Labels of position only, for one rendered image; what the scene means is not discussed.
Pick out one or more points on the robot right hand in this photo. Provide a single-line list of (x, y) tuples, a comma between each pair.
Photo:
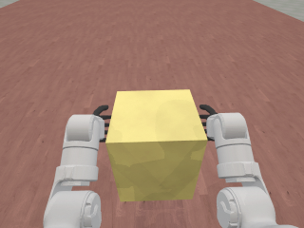
[(210, 110)]

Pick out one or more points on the left robot upper arm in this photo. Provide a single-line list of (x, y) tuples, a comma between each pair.
[(74, 209)]

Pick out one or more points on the right robot upper arm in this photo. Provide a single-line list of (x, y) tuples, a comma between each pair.
[(246, 207)]

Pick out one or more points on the right robot forearm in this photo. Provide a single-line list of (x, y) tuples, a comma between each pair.
[(235, 156)]

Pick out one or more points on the carton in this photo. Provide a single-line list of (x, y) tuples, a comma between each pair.
[(155, 143)]

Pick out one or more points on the robot left hand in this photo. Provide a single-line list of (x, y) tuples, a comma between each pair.
[(98, 111)]

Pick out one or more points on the left robot forearm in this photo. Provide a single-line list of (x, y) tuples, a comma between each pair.
[(78, 165)]

